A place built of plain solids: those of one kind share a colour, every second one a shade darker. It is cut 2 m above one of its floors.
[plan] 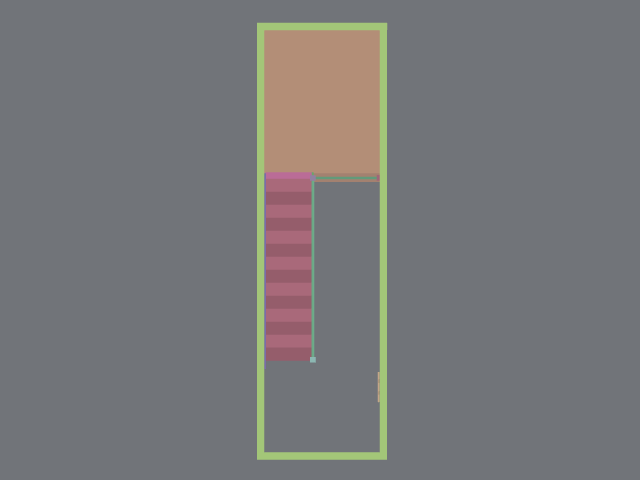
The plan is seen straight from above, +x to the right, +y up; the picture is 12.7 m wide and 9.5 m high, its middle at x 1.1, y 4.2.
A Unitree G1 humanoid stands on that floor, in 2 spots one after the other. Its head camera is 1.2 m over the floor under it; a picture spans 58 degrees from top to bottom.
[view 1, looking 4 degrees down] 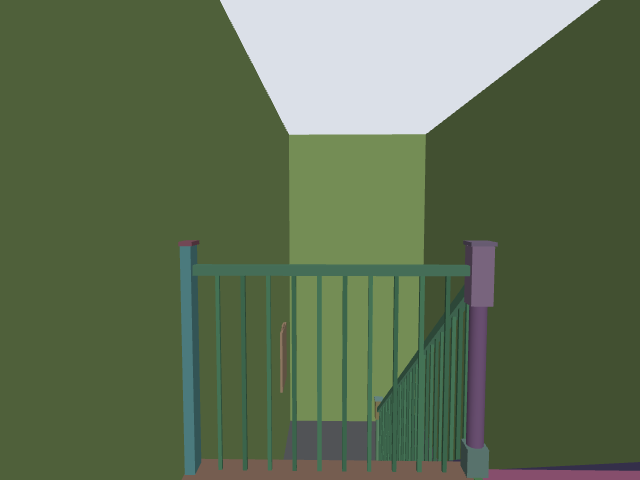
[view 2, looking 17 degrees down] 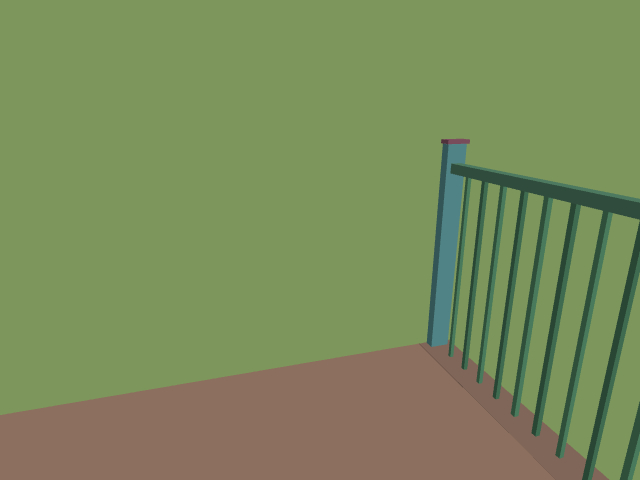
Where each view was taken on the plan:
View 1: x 1.63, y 7.35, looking -89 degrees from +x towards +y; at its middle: wall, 7.37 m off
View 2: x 0.48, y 6.62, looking -17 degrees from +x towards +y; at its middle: wall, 1.97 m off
